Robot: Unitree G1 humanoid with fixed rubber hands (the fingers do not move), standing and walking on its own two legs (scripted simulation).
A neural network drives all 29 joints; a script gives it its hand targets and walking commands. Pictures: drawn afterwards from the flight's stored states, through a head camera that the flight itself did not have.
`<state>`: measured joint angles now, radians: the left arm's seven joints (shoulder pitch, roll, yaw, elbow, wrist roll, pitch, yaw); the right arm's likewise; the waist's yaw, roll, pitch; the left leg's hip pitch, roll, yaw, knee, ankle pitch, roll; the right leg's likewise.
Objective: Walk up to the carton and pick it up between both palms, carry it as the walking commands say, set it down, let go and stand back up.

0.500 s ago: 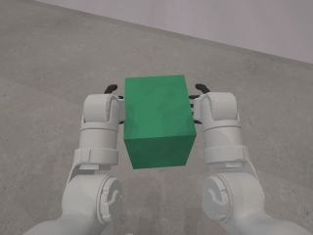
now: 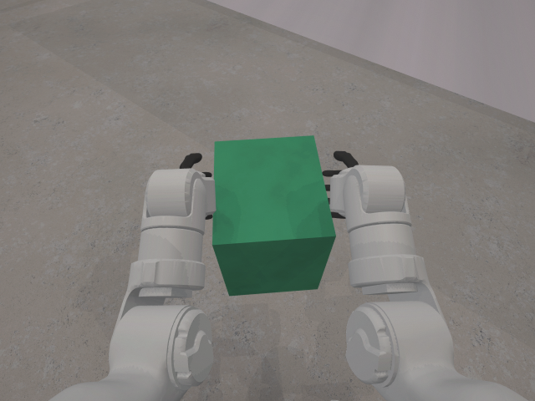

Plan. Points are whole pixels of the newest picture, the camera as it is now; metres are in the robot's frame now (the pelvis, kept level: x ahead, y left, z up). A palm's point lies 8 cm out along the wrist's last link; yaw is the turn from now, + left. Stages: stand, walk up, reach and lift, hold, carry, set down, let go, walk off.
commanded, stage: carry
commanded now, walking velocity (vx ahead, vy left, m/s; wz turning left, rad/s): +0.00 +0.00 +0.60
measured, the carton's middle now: (269, 219) +0.41 +0.01 +0.03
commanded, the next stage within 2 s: none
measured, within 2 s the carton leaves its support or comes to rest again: neither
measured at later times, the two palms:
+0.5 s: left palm (76, 307) +0.22 +0.22 +0.12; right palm (279, 250) +0.29 +0.00 +0.13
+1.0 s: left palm out of the picture +0.06 +0.25 +0.13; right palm (229, 363) +0.17 +0.05 +0.12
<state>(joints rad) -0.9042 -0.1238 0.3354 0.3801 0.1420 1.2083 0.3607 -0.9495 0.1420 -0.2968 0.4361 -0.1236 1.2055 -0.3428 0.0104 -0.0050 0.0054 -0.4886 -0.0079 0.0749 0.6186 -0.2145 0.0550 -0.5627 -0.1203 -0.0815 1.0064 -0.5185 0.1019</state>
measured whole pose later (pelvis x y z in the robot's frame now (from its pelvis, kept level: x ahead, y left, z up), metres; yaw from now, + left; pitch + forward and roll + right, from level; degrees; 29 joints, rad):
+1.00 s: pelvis -0.22 -0.03 +0.00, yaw +32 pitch +3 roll +1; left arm -0.87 -0.19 0.33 0.37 0.19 1.17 0.36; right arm -0.84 0.13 -0.30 0.32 -0.11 1.21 -0.32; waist -0.04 0.00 -0.01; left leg -0.44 -0.02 0.10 0.57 -0.15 0.02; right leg -0.44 -0.14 -0.11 0.68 -0.28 0.04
